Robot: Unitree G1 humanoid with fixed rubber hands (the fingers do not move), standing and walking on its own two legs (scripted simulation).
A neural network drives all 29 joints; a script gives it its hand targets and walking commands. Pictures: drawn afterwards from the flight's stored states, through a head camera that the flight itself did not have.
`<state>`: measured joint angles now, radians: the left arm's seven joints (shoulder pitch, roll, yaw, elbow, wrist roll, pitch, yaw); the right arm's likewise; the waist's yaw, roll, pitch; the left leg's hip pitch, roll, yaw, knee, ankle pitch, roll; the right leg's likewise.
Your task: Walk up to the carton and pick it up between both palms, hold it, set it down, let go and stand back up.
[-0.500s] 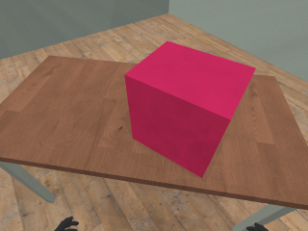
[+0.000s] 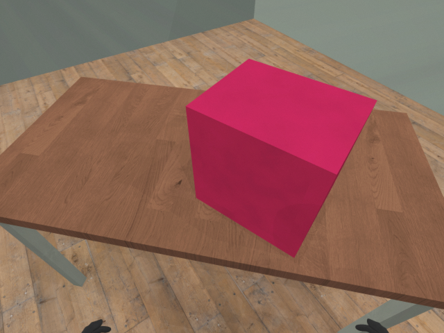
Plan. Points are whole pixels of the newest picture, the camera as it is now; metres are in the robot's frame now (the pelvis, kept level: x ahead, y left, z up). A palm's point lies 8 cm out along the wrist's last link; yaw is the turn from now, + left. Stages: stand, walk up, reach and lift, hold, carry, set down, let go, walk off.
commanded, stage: walk up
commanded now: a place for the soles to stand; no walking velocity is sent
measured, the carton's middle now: (271, 157) +0.46 -0.07 +0.05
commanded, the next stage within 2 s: reach and lift in 0.36 s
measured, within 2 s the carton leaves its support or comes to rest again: neither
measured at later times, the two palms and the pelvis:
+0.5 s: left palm out of the picture +0.12 +0.28 -0.09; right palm out of the picture +0.14 -0.25 -0.09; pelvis -0.02 +0.00 -0.01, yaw -5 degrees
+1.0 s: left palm (90, 282) +0.22 +0.27 -0.05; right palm (369, 330) +0.16 -0.22 -0.04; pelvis +0.01 +0.01 +0.01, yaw -10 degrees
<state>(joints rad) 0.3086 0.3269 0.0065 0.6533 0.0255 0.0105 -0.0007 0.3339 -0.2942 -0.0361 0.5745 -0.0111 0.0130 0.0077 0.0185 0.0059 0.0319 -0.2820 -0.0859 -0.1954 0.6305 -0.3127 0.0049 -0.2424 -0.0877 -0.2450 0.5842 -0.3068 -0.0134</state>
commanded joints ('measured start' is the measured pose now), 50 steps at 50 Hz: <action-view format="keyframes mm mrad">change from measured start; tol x8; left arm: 1 0 182 57 -63 3 -13 7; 18 -4 178 57 -68 0 -4 5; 19 -366 160 70 -279 -37 110 23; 27 -188 115 146 -232 7 285 28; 32 -226 136 184 -154 11 313 -2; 40 -333 150 174 -239 -28 238 -43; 50 -248 156 135 -288 -84 134 -100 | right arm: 1 18 -113 -36 -92 -8 -19 -1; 18 6 -115 -36 -90 -3 -16 -3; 19 -311 -4 -76 220 -114 -177 -20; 24 -376 -87 -88 315 -102 -314 18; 36 -349 36 1 4 -28 -173 -41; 50 -230 69 -33 -88 26 -216 -107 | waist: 1 -4 -34 -45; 8 12 92 6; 18 -8 -64 -24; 20 -69 77 51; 24 -20 10 -62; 30 43 -50 5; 50 28 57 -22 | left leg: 1 -82 45 1 30 159 15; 8 -209 125 -255 -208 101 101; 18 -75 46 -15 16 134 19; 19 -132 119 192 -86 -24 -33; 21 -328 129 228 -134 -28 -16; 29 -90 57 285 -237 130 -16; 43 91 65 322 -276 154 -23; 50 179 88 294 -261 327 -61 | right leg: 1 88 -226 212 -156 123 -135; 8 116 -21 152 -8 -29 -18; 18 38 -203 196 -162 32 -119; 19 -51 53 175 -19 -83 -38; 21 163 88 151 58 -9 -19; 32 300 81 224 -204 49 7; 50 246 114 208 -255 155 1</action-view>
